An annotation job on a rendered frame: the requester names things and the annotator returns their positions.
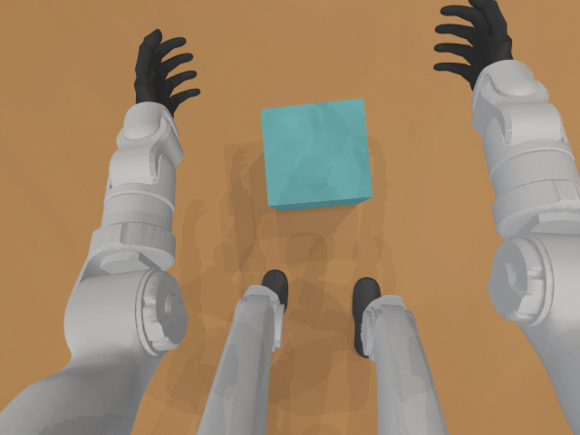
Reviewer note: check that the left robot thigh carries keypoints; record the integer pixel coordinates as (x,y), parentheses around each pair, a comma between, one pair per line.
(237,402)

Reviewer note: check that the robot left shin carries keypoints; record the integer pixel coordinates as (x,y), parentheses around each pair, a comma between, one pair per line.
(257,290)

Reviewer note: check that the right robot forearm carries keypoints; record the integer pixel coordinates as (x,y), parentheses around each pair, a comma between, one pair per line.
(530,162)

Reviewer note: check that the robot left hand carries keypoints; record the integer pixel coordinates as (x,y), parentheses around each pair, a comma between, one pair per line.
(151,73)

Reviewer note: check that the robot right upper arm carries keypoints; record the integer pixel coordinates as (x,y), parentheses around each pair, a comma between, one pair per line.
(535,281)

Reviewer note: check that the carton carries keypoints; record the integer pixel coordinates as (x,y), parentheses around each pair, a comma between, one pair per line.
(316,155)

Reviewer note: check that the left robot forearm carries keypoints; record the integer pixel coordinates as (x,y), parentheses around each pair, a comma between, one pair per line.
(139,201)

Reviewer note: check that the robot left upper arm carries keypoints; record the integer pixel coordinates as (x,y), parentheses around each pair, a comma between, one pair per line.
(118,328)

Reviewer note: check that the robot right hand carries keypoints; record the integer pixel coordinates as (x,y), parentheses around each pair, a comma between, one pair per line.
(489,38)

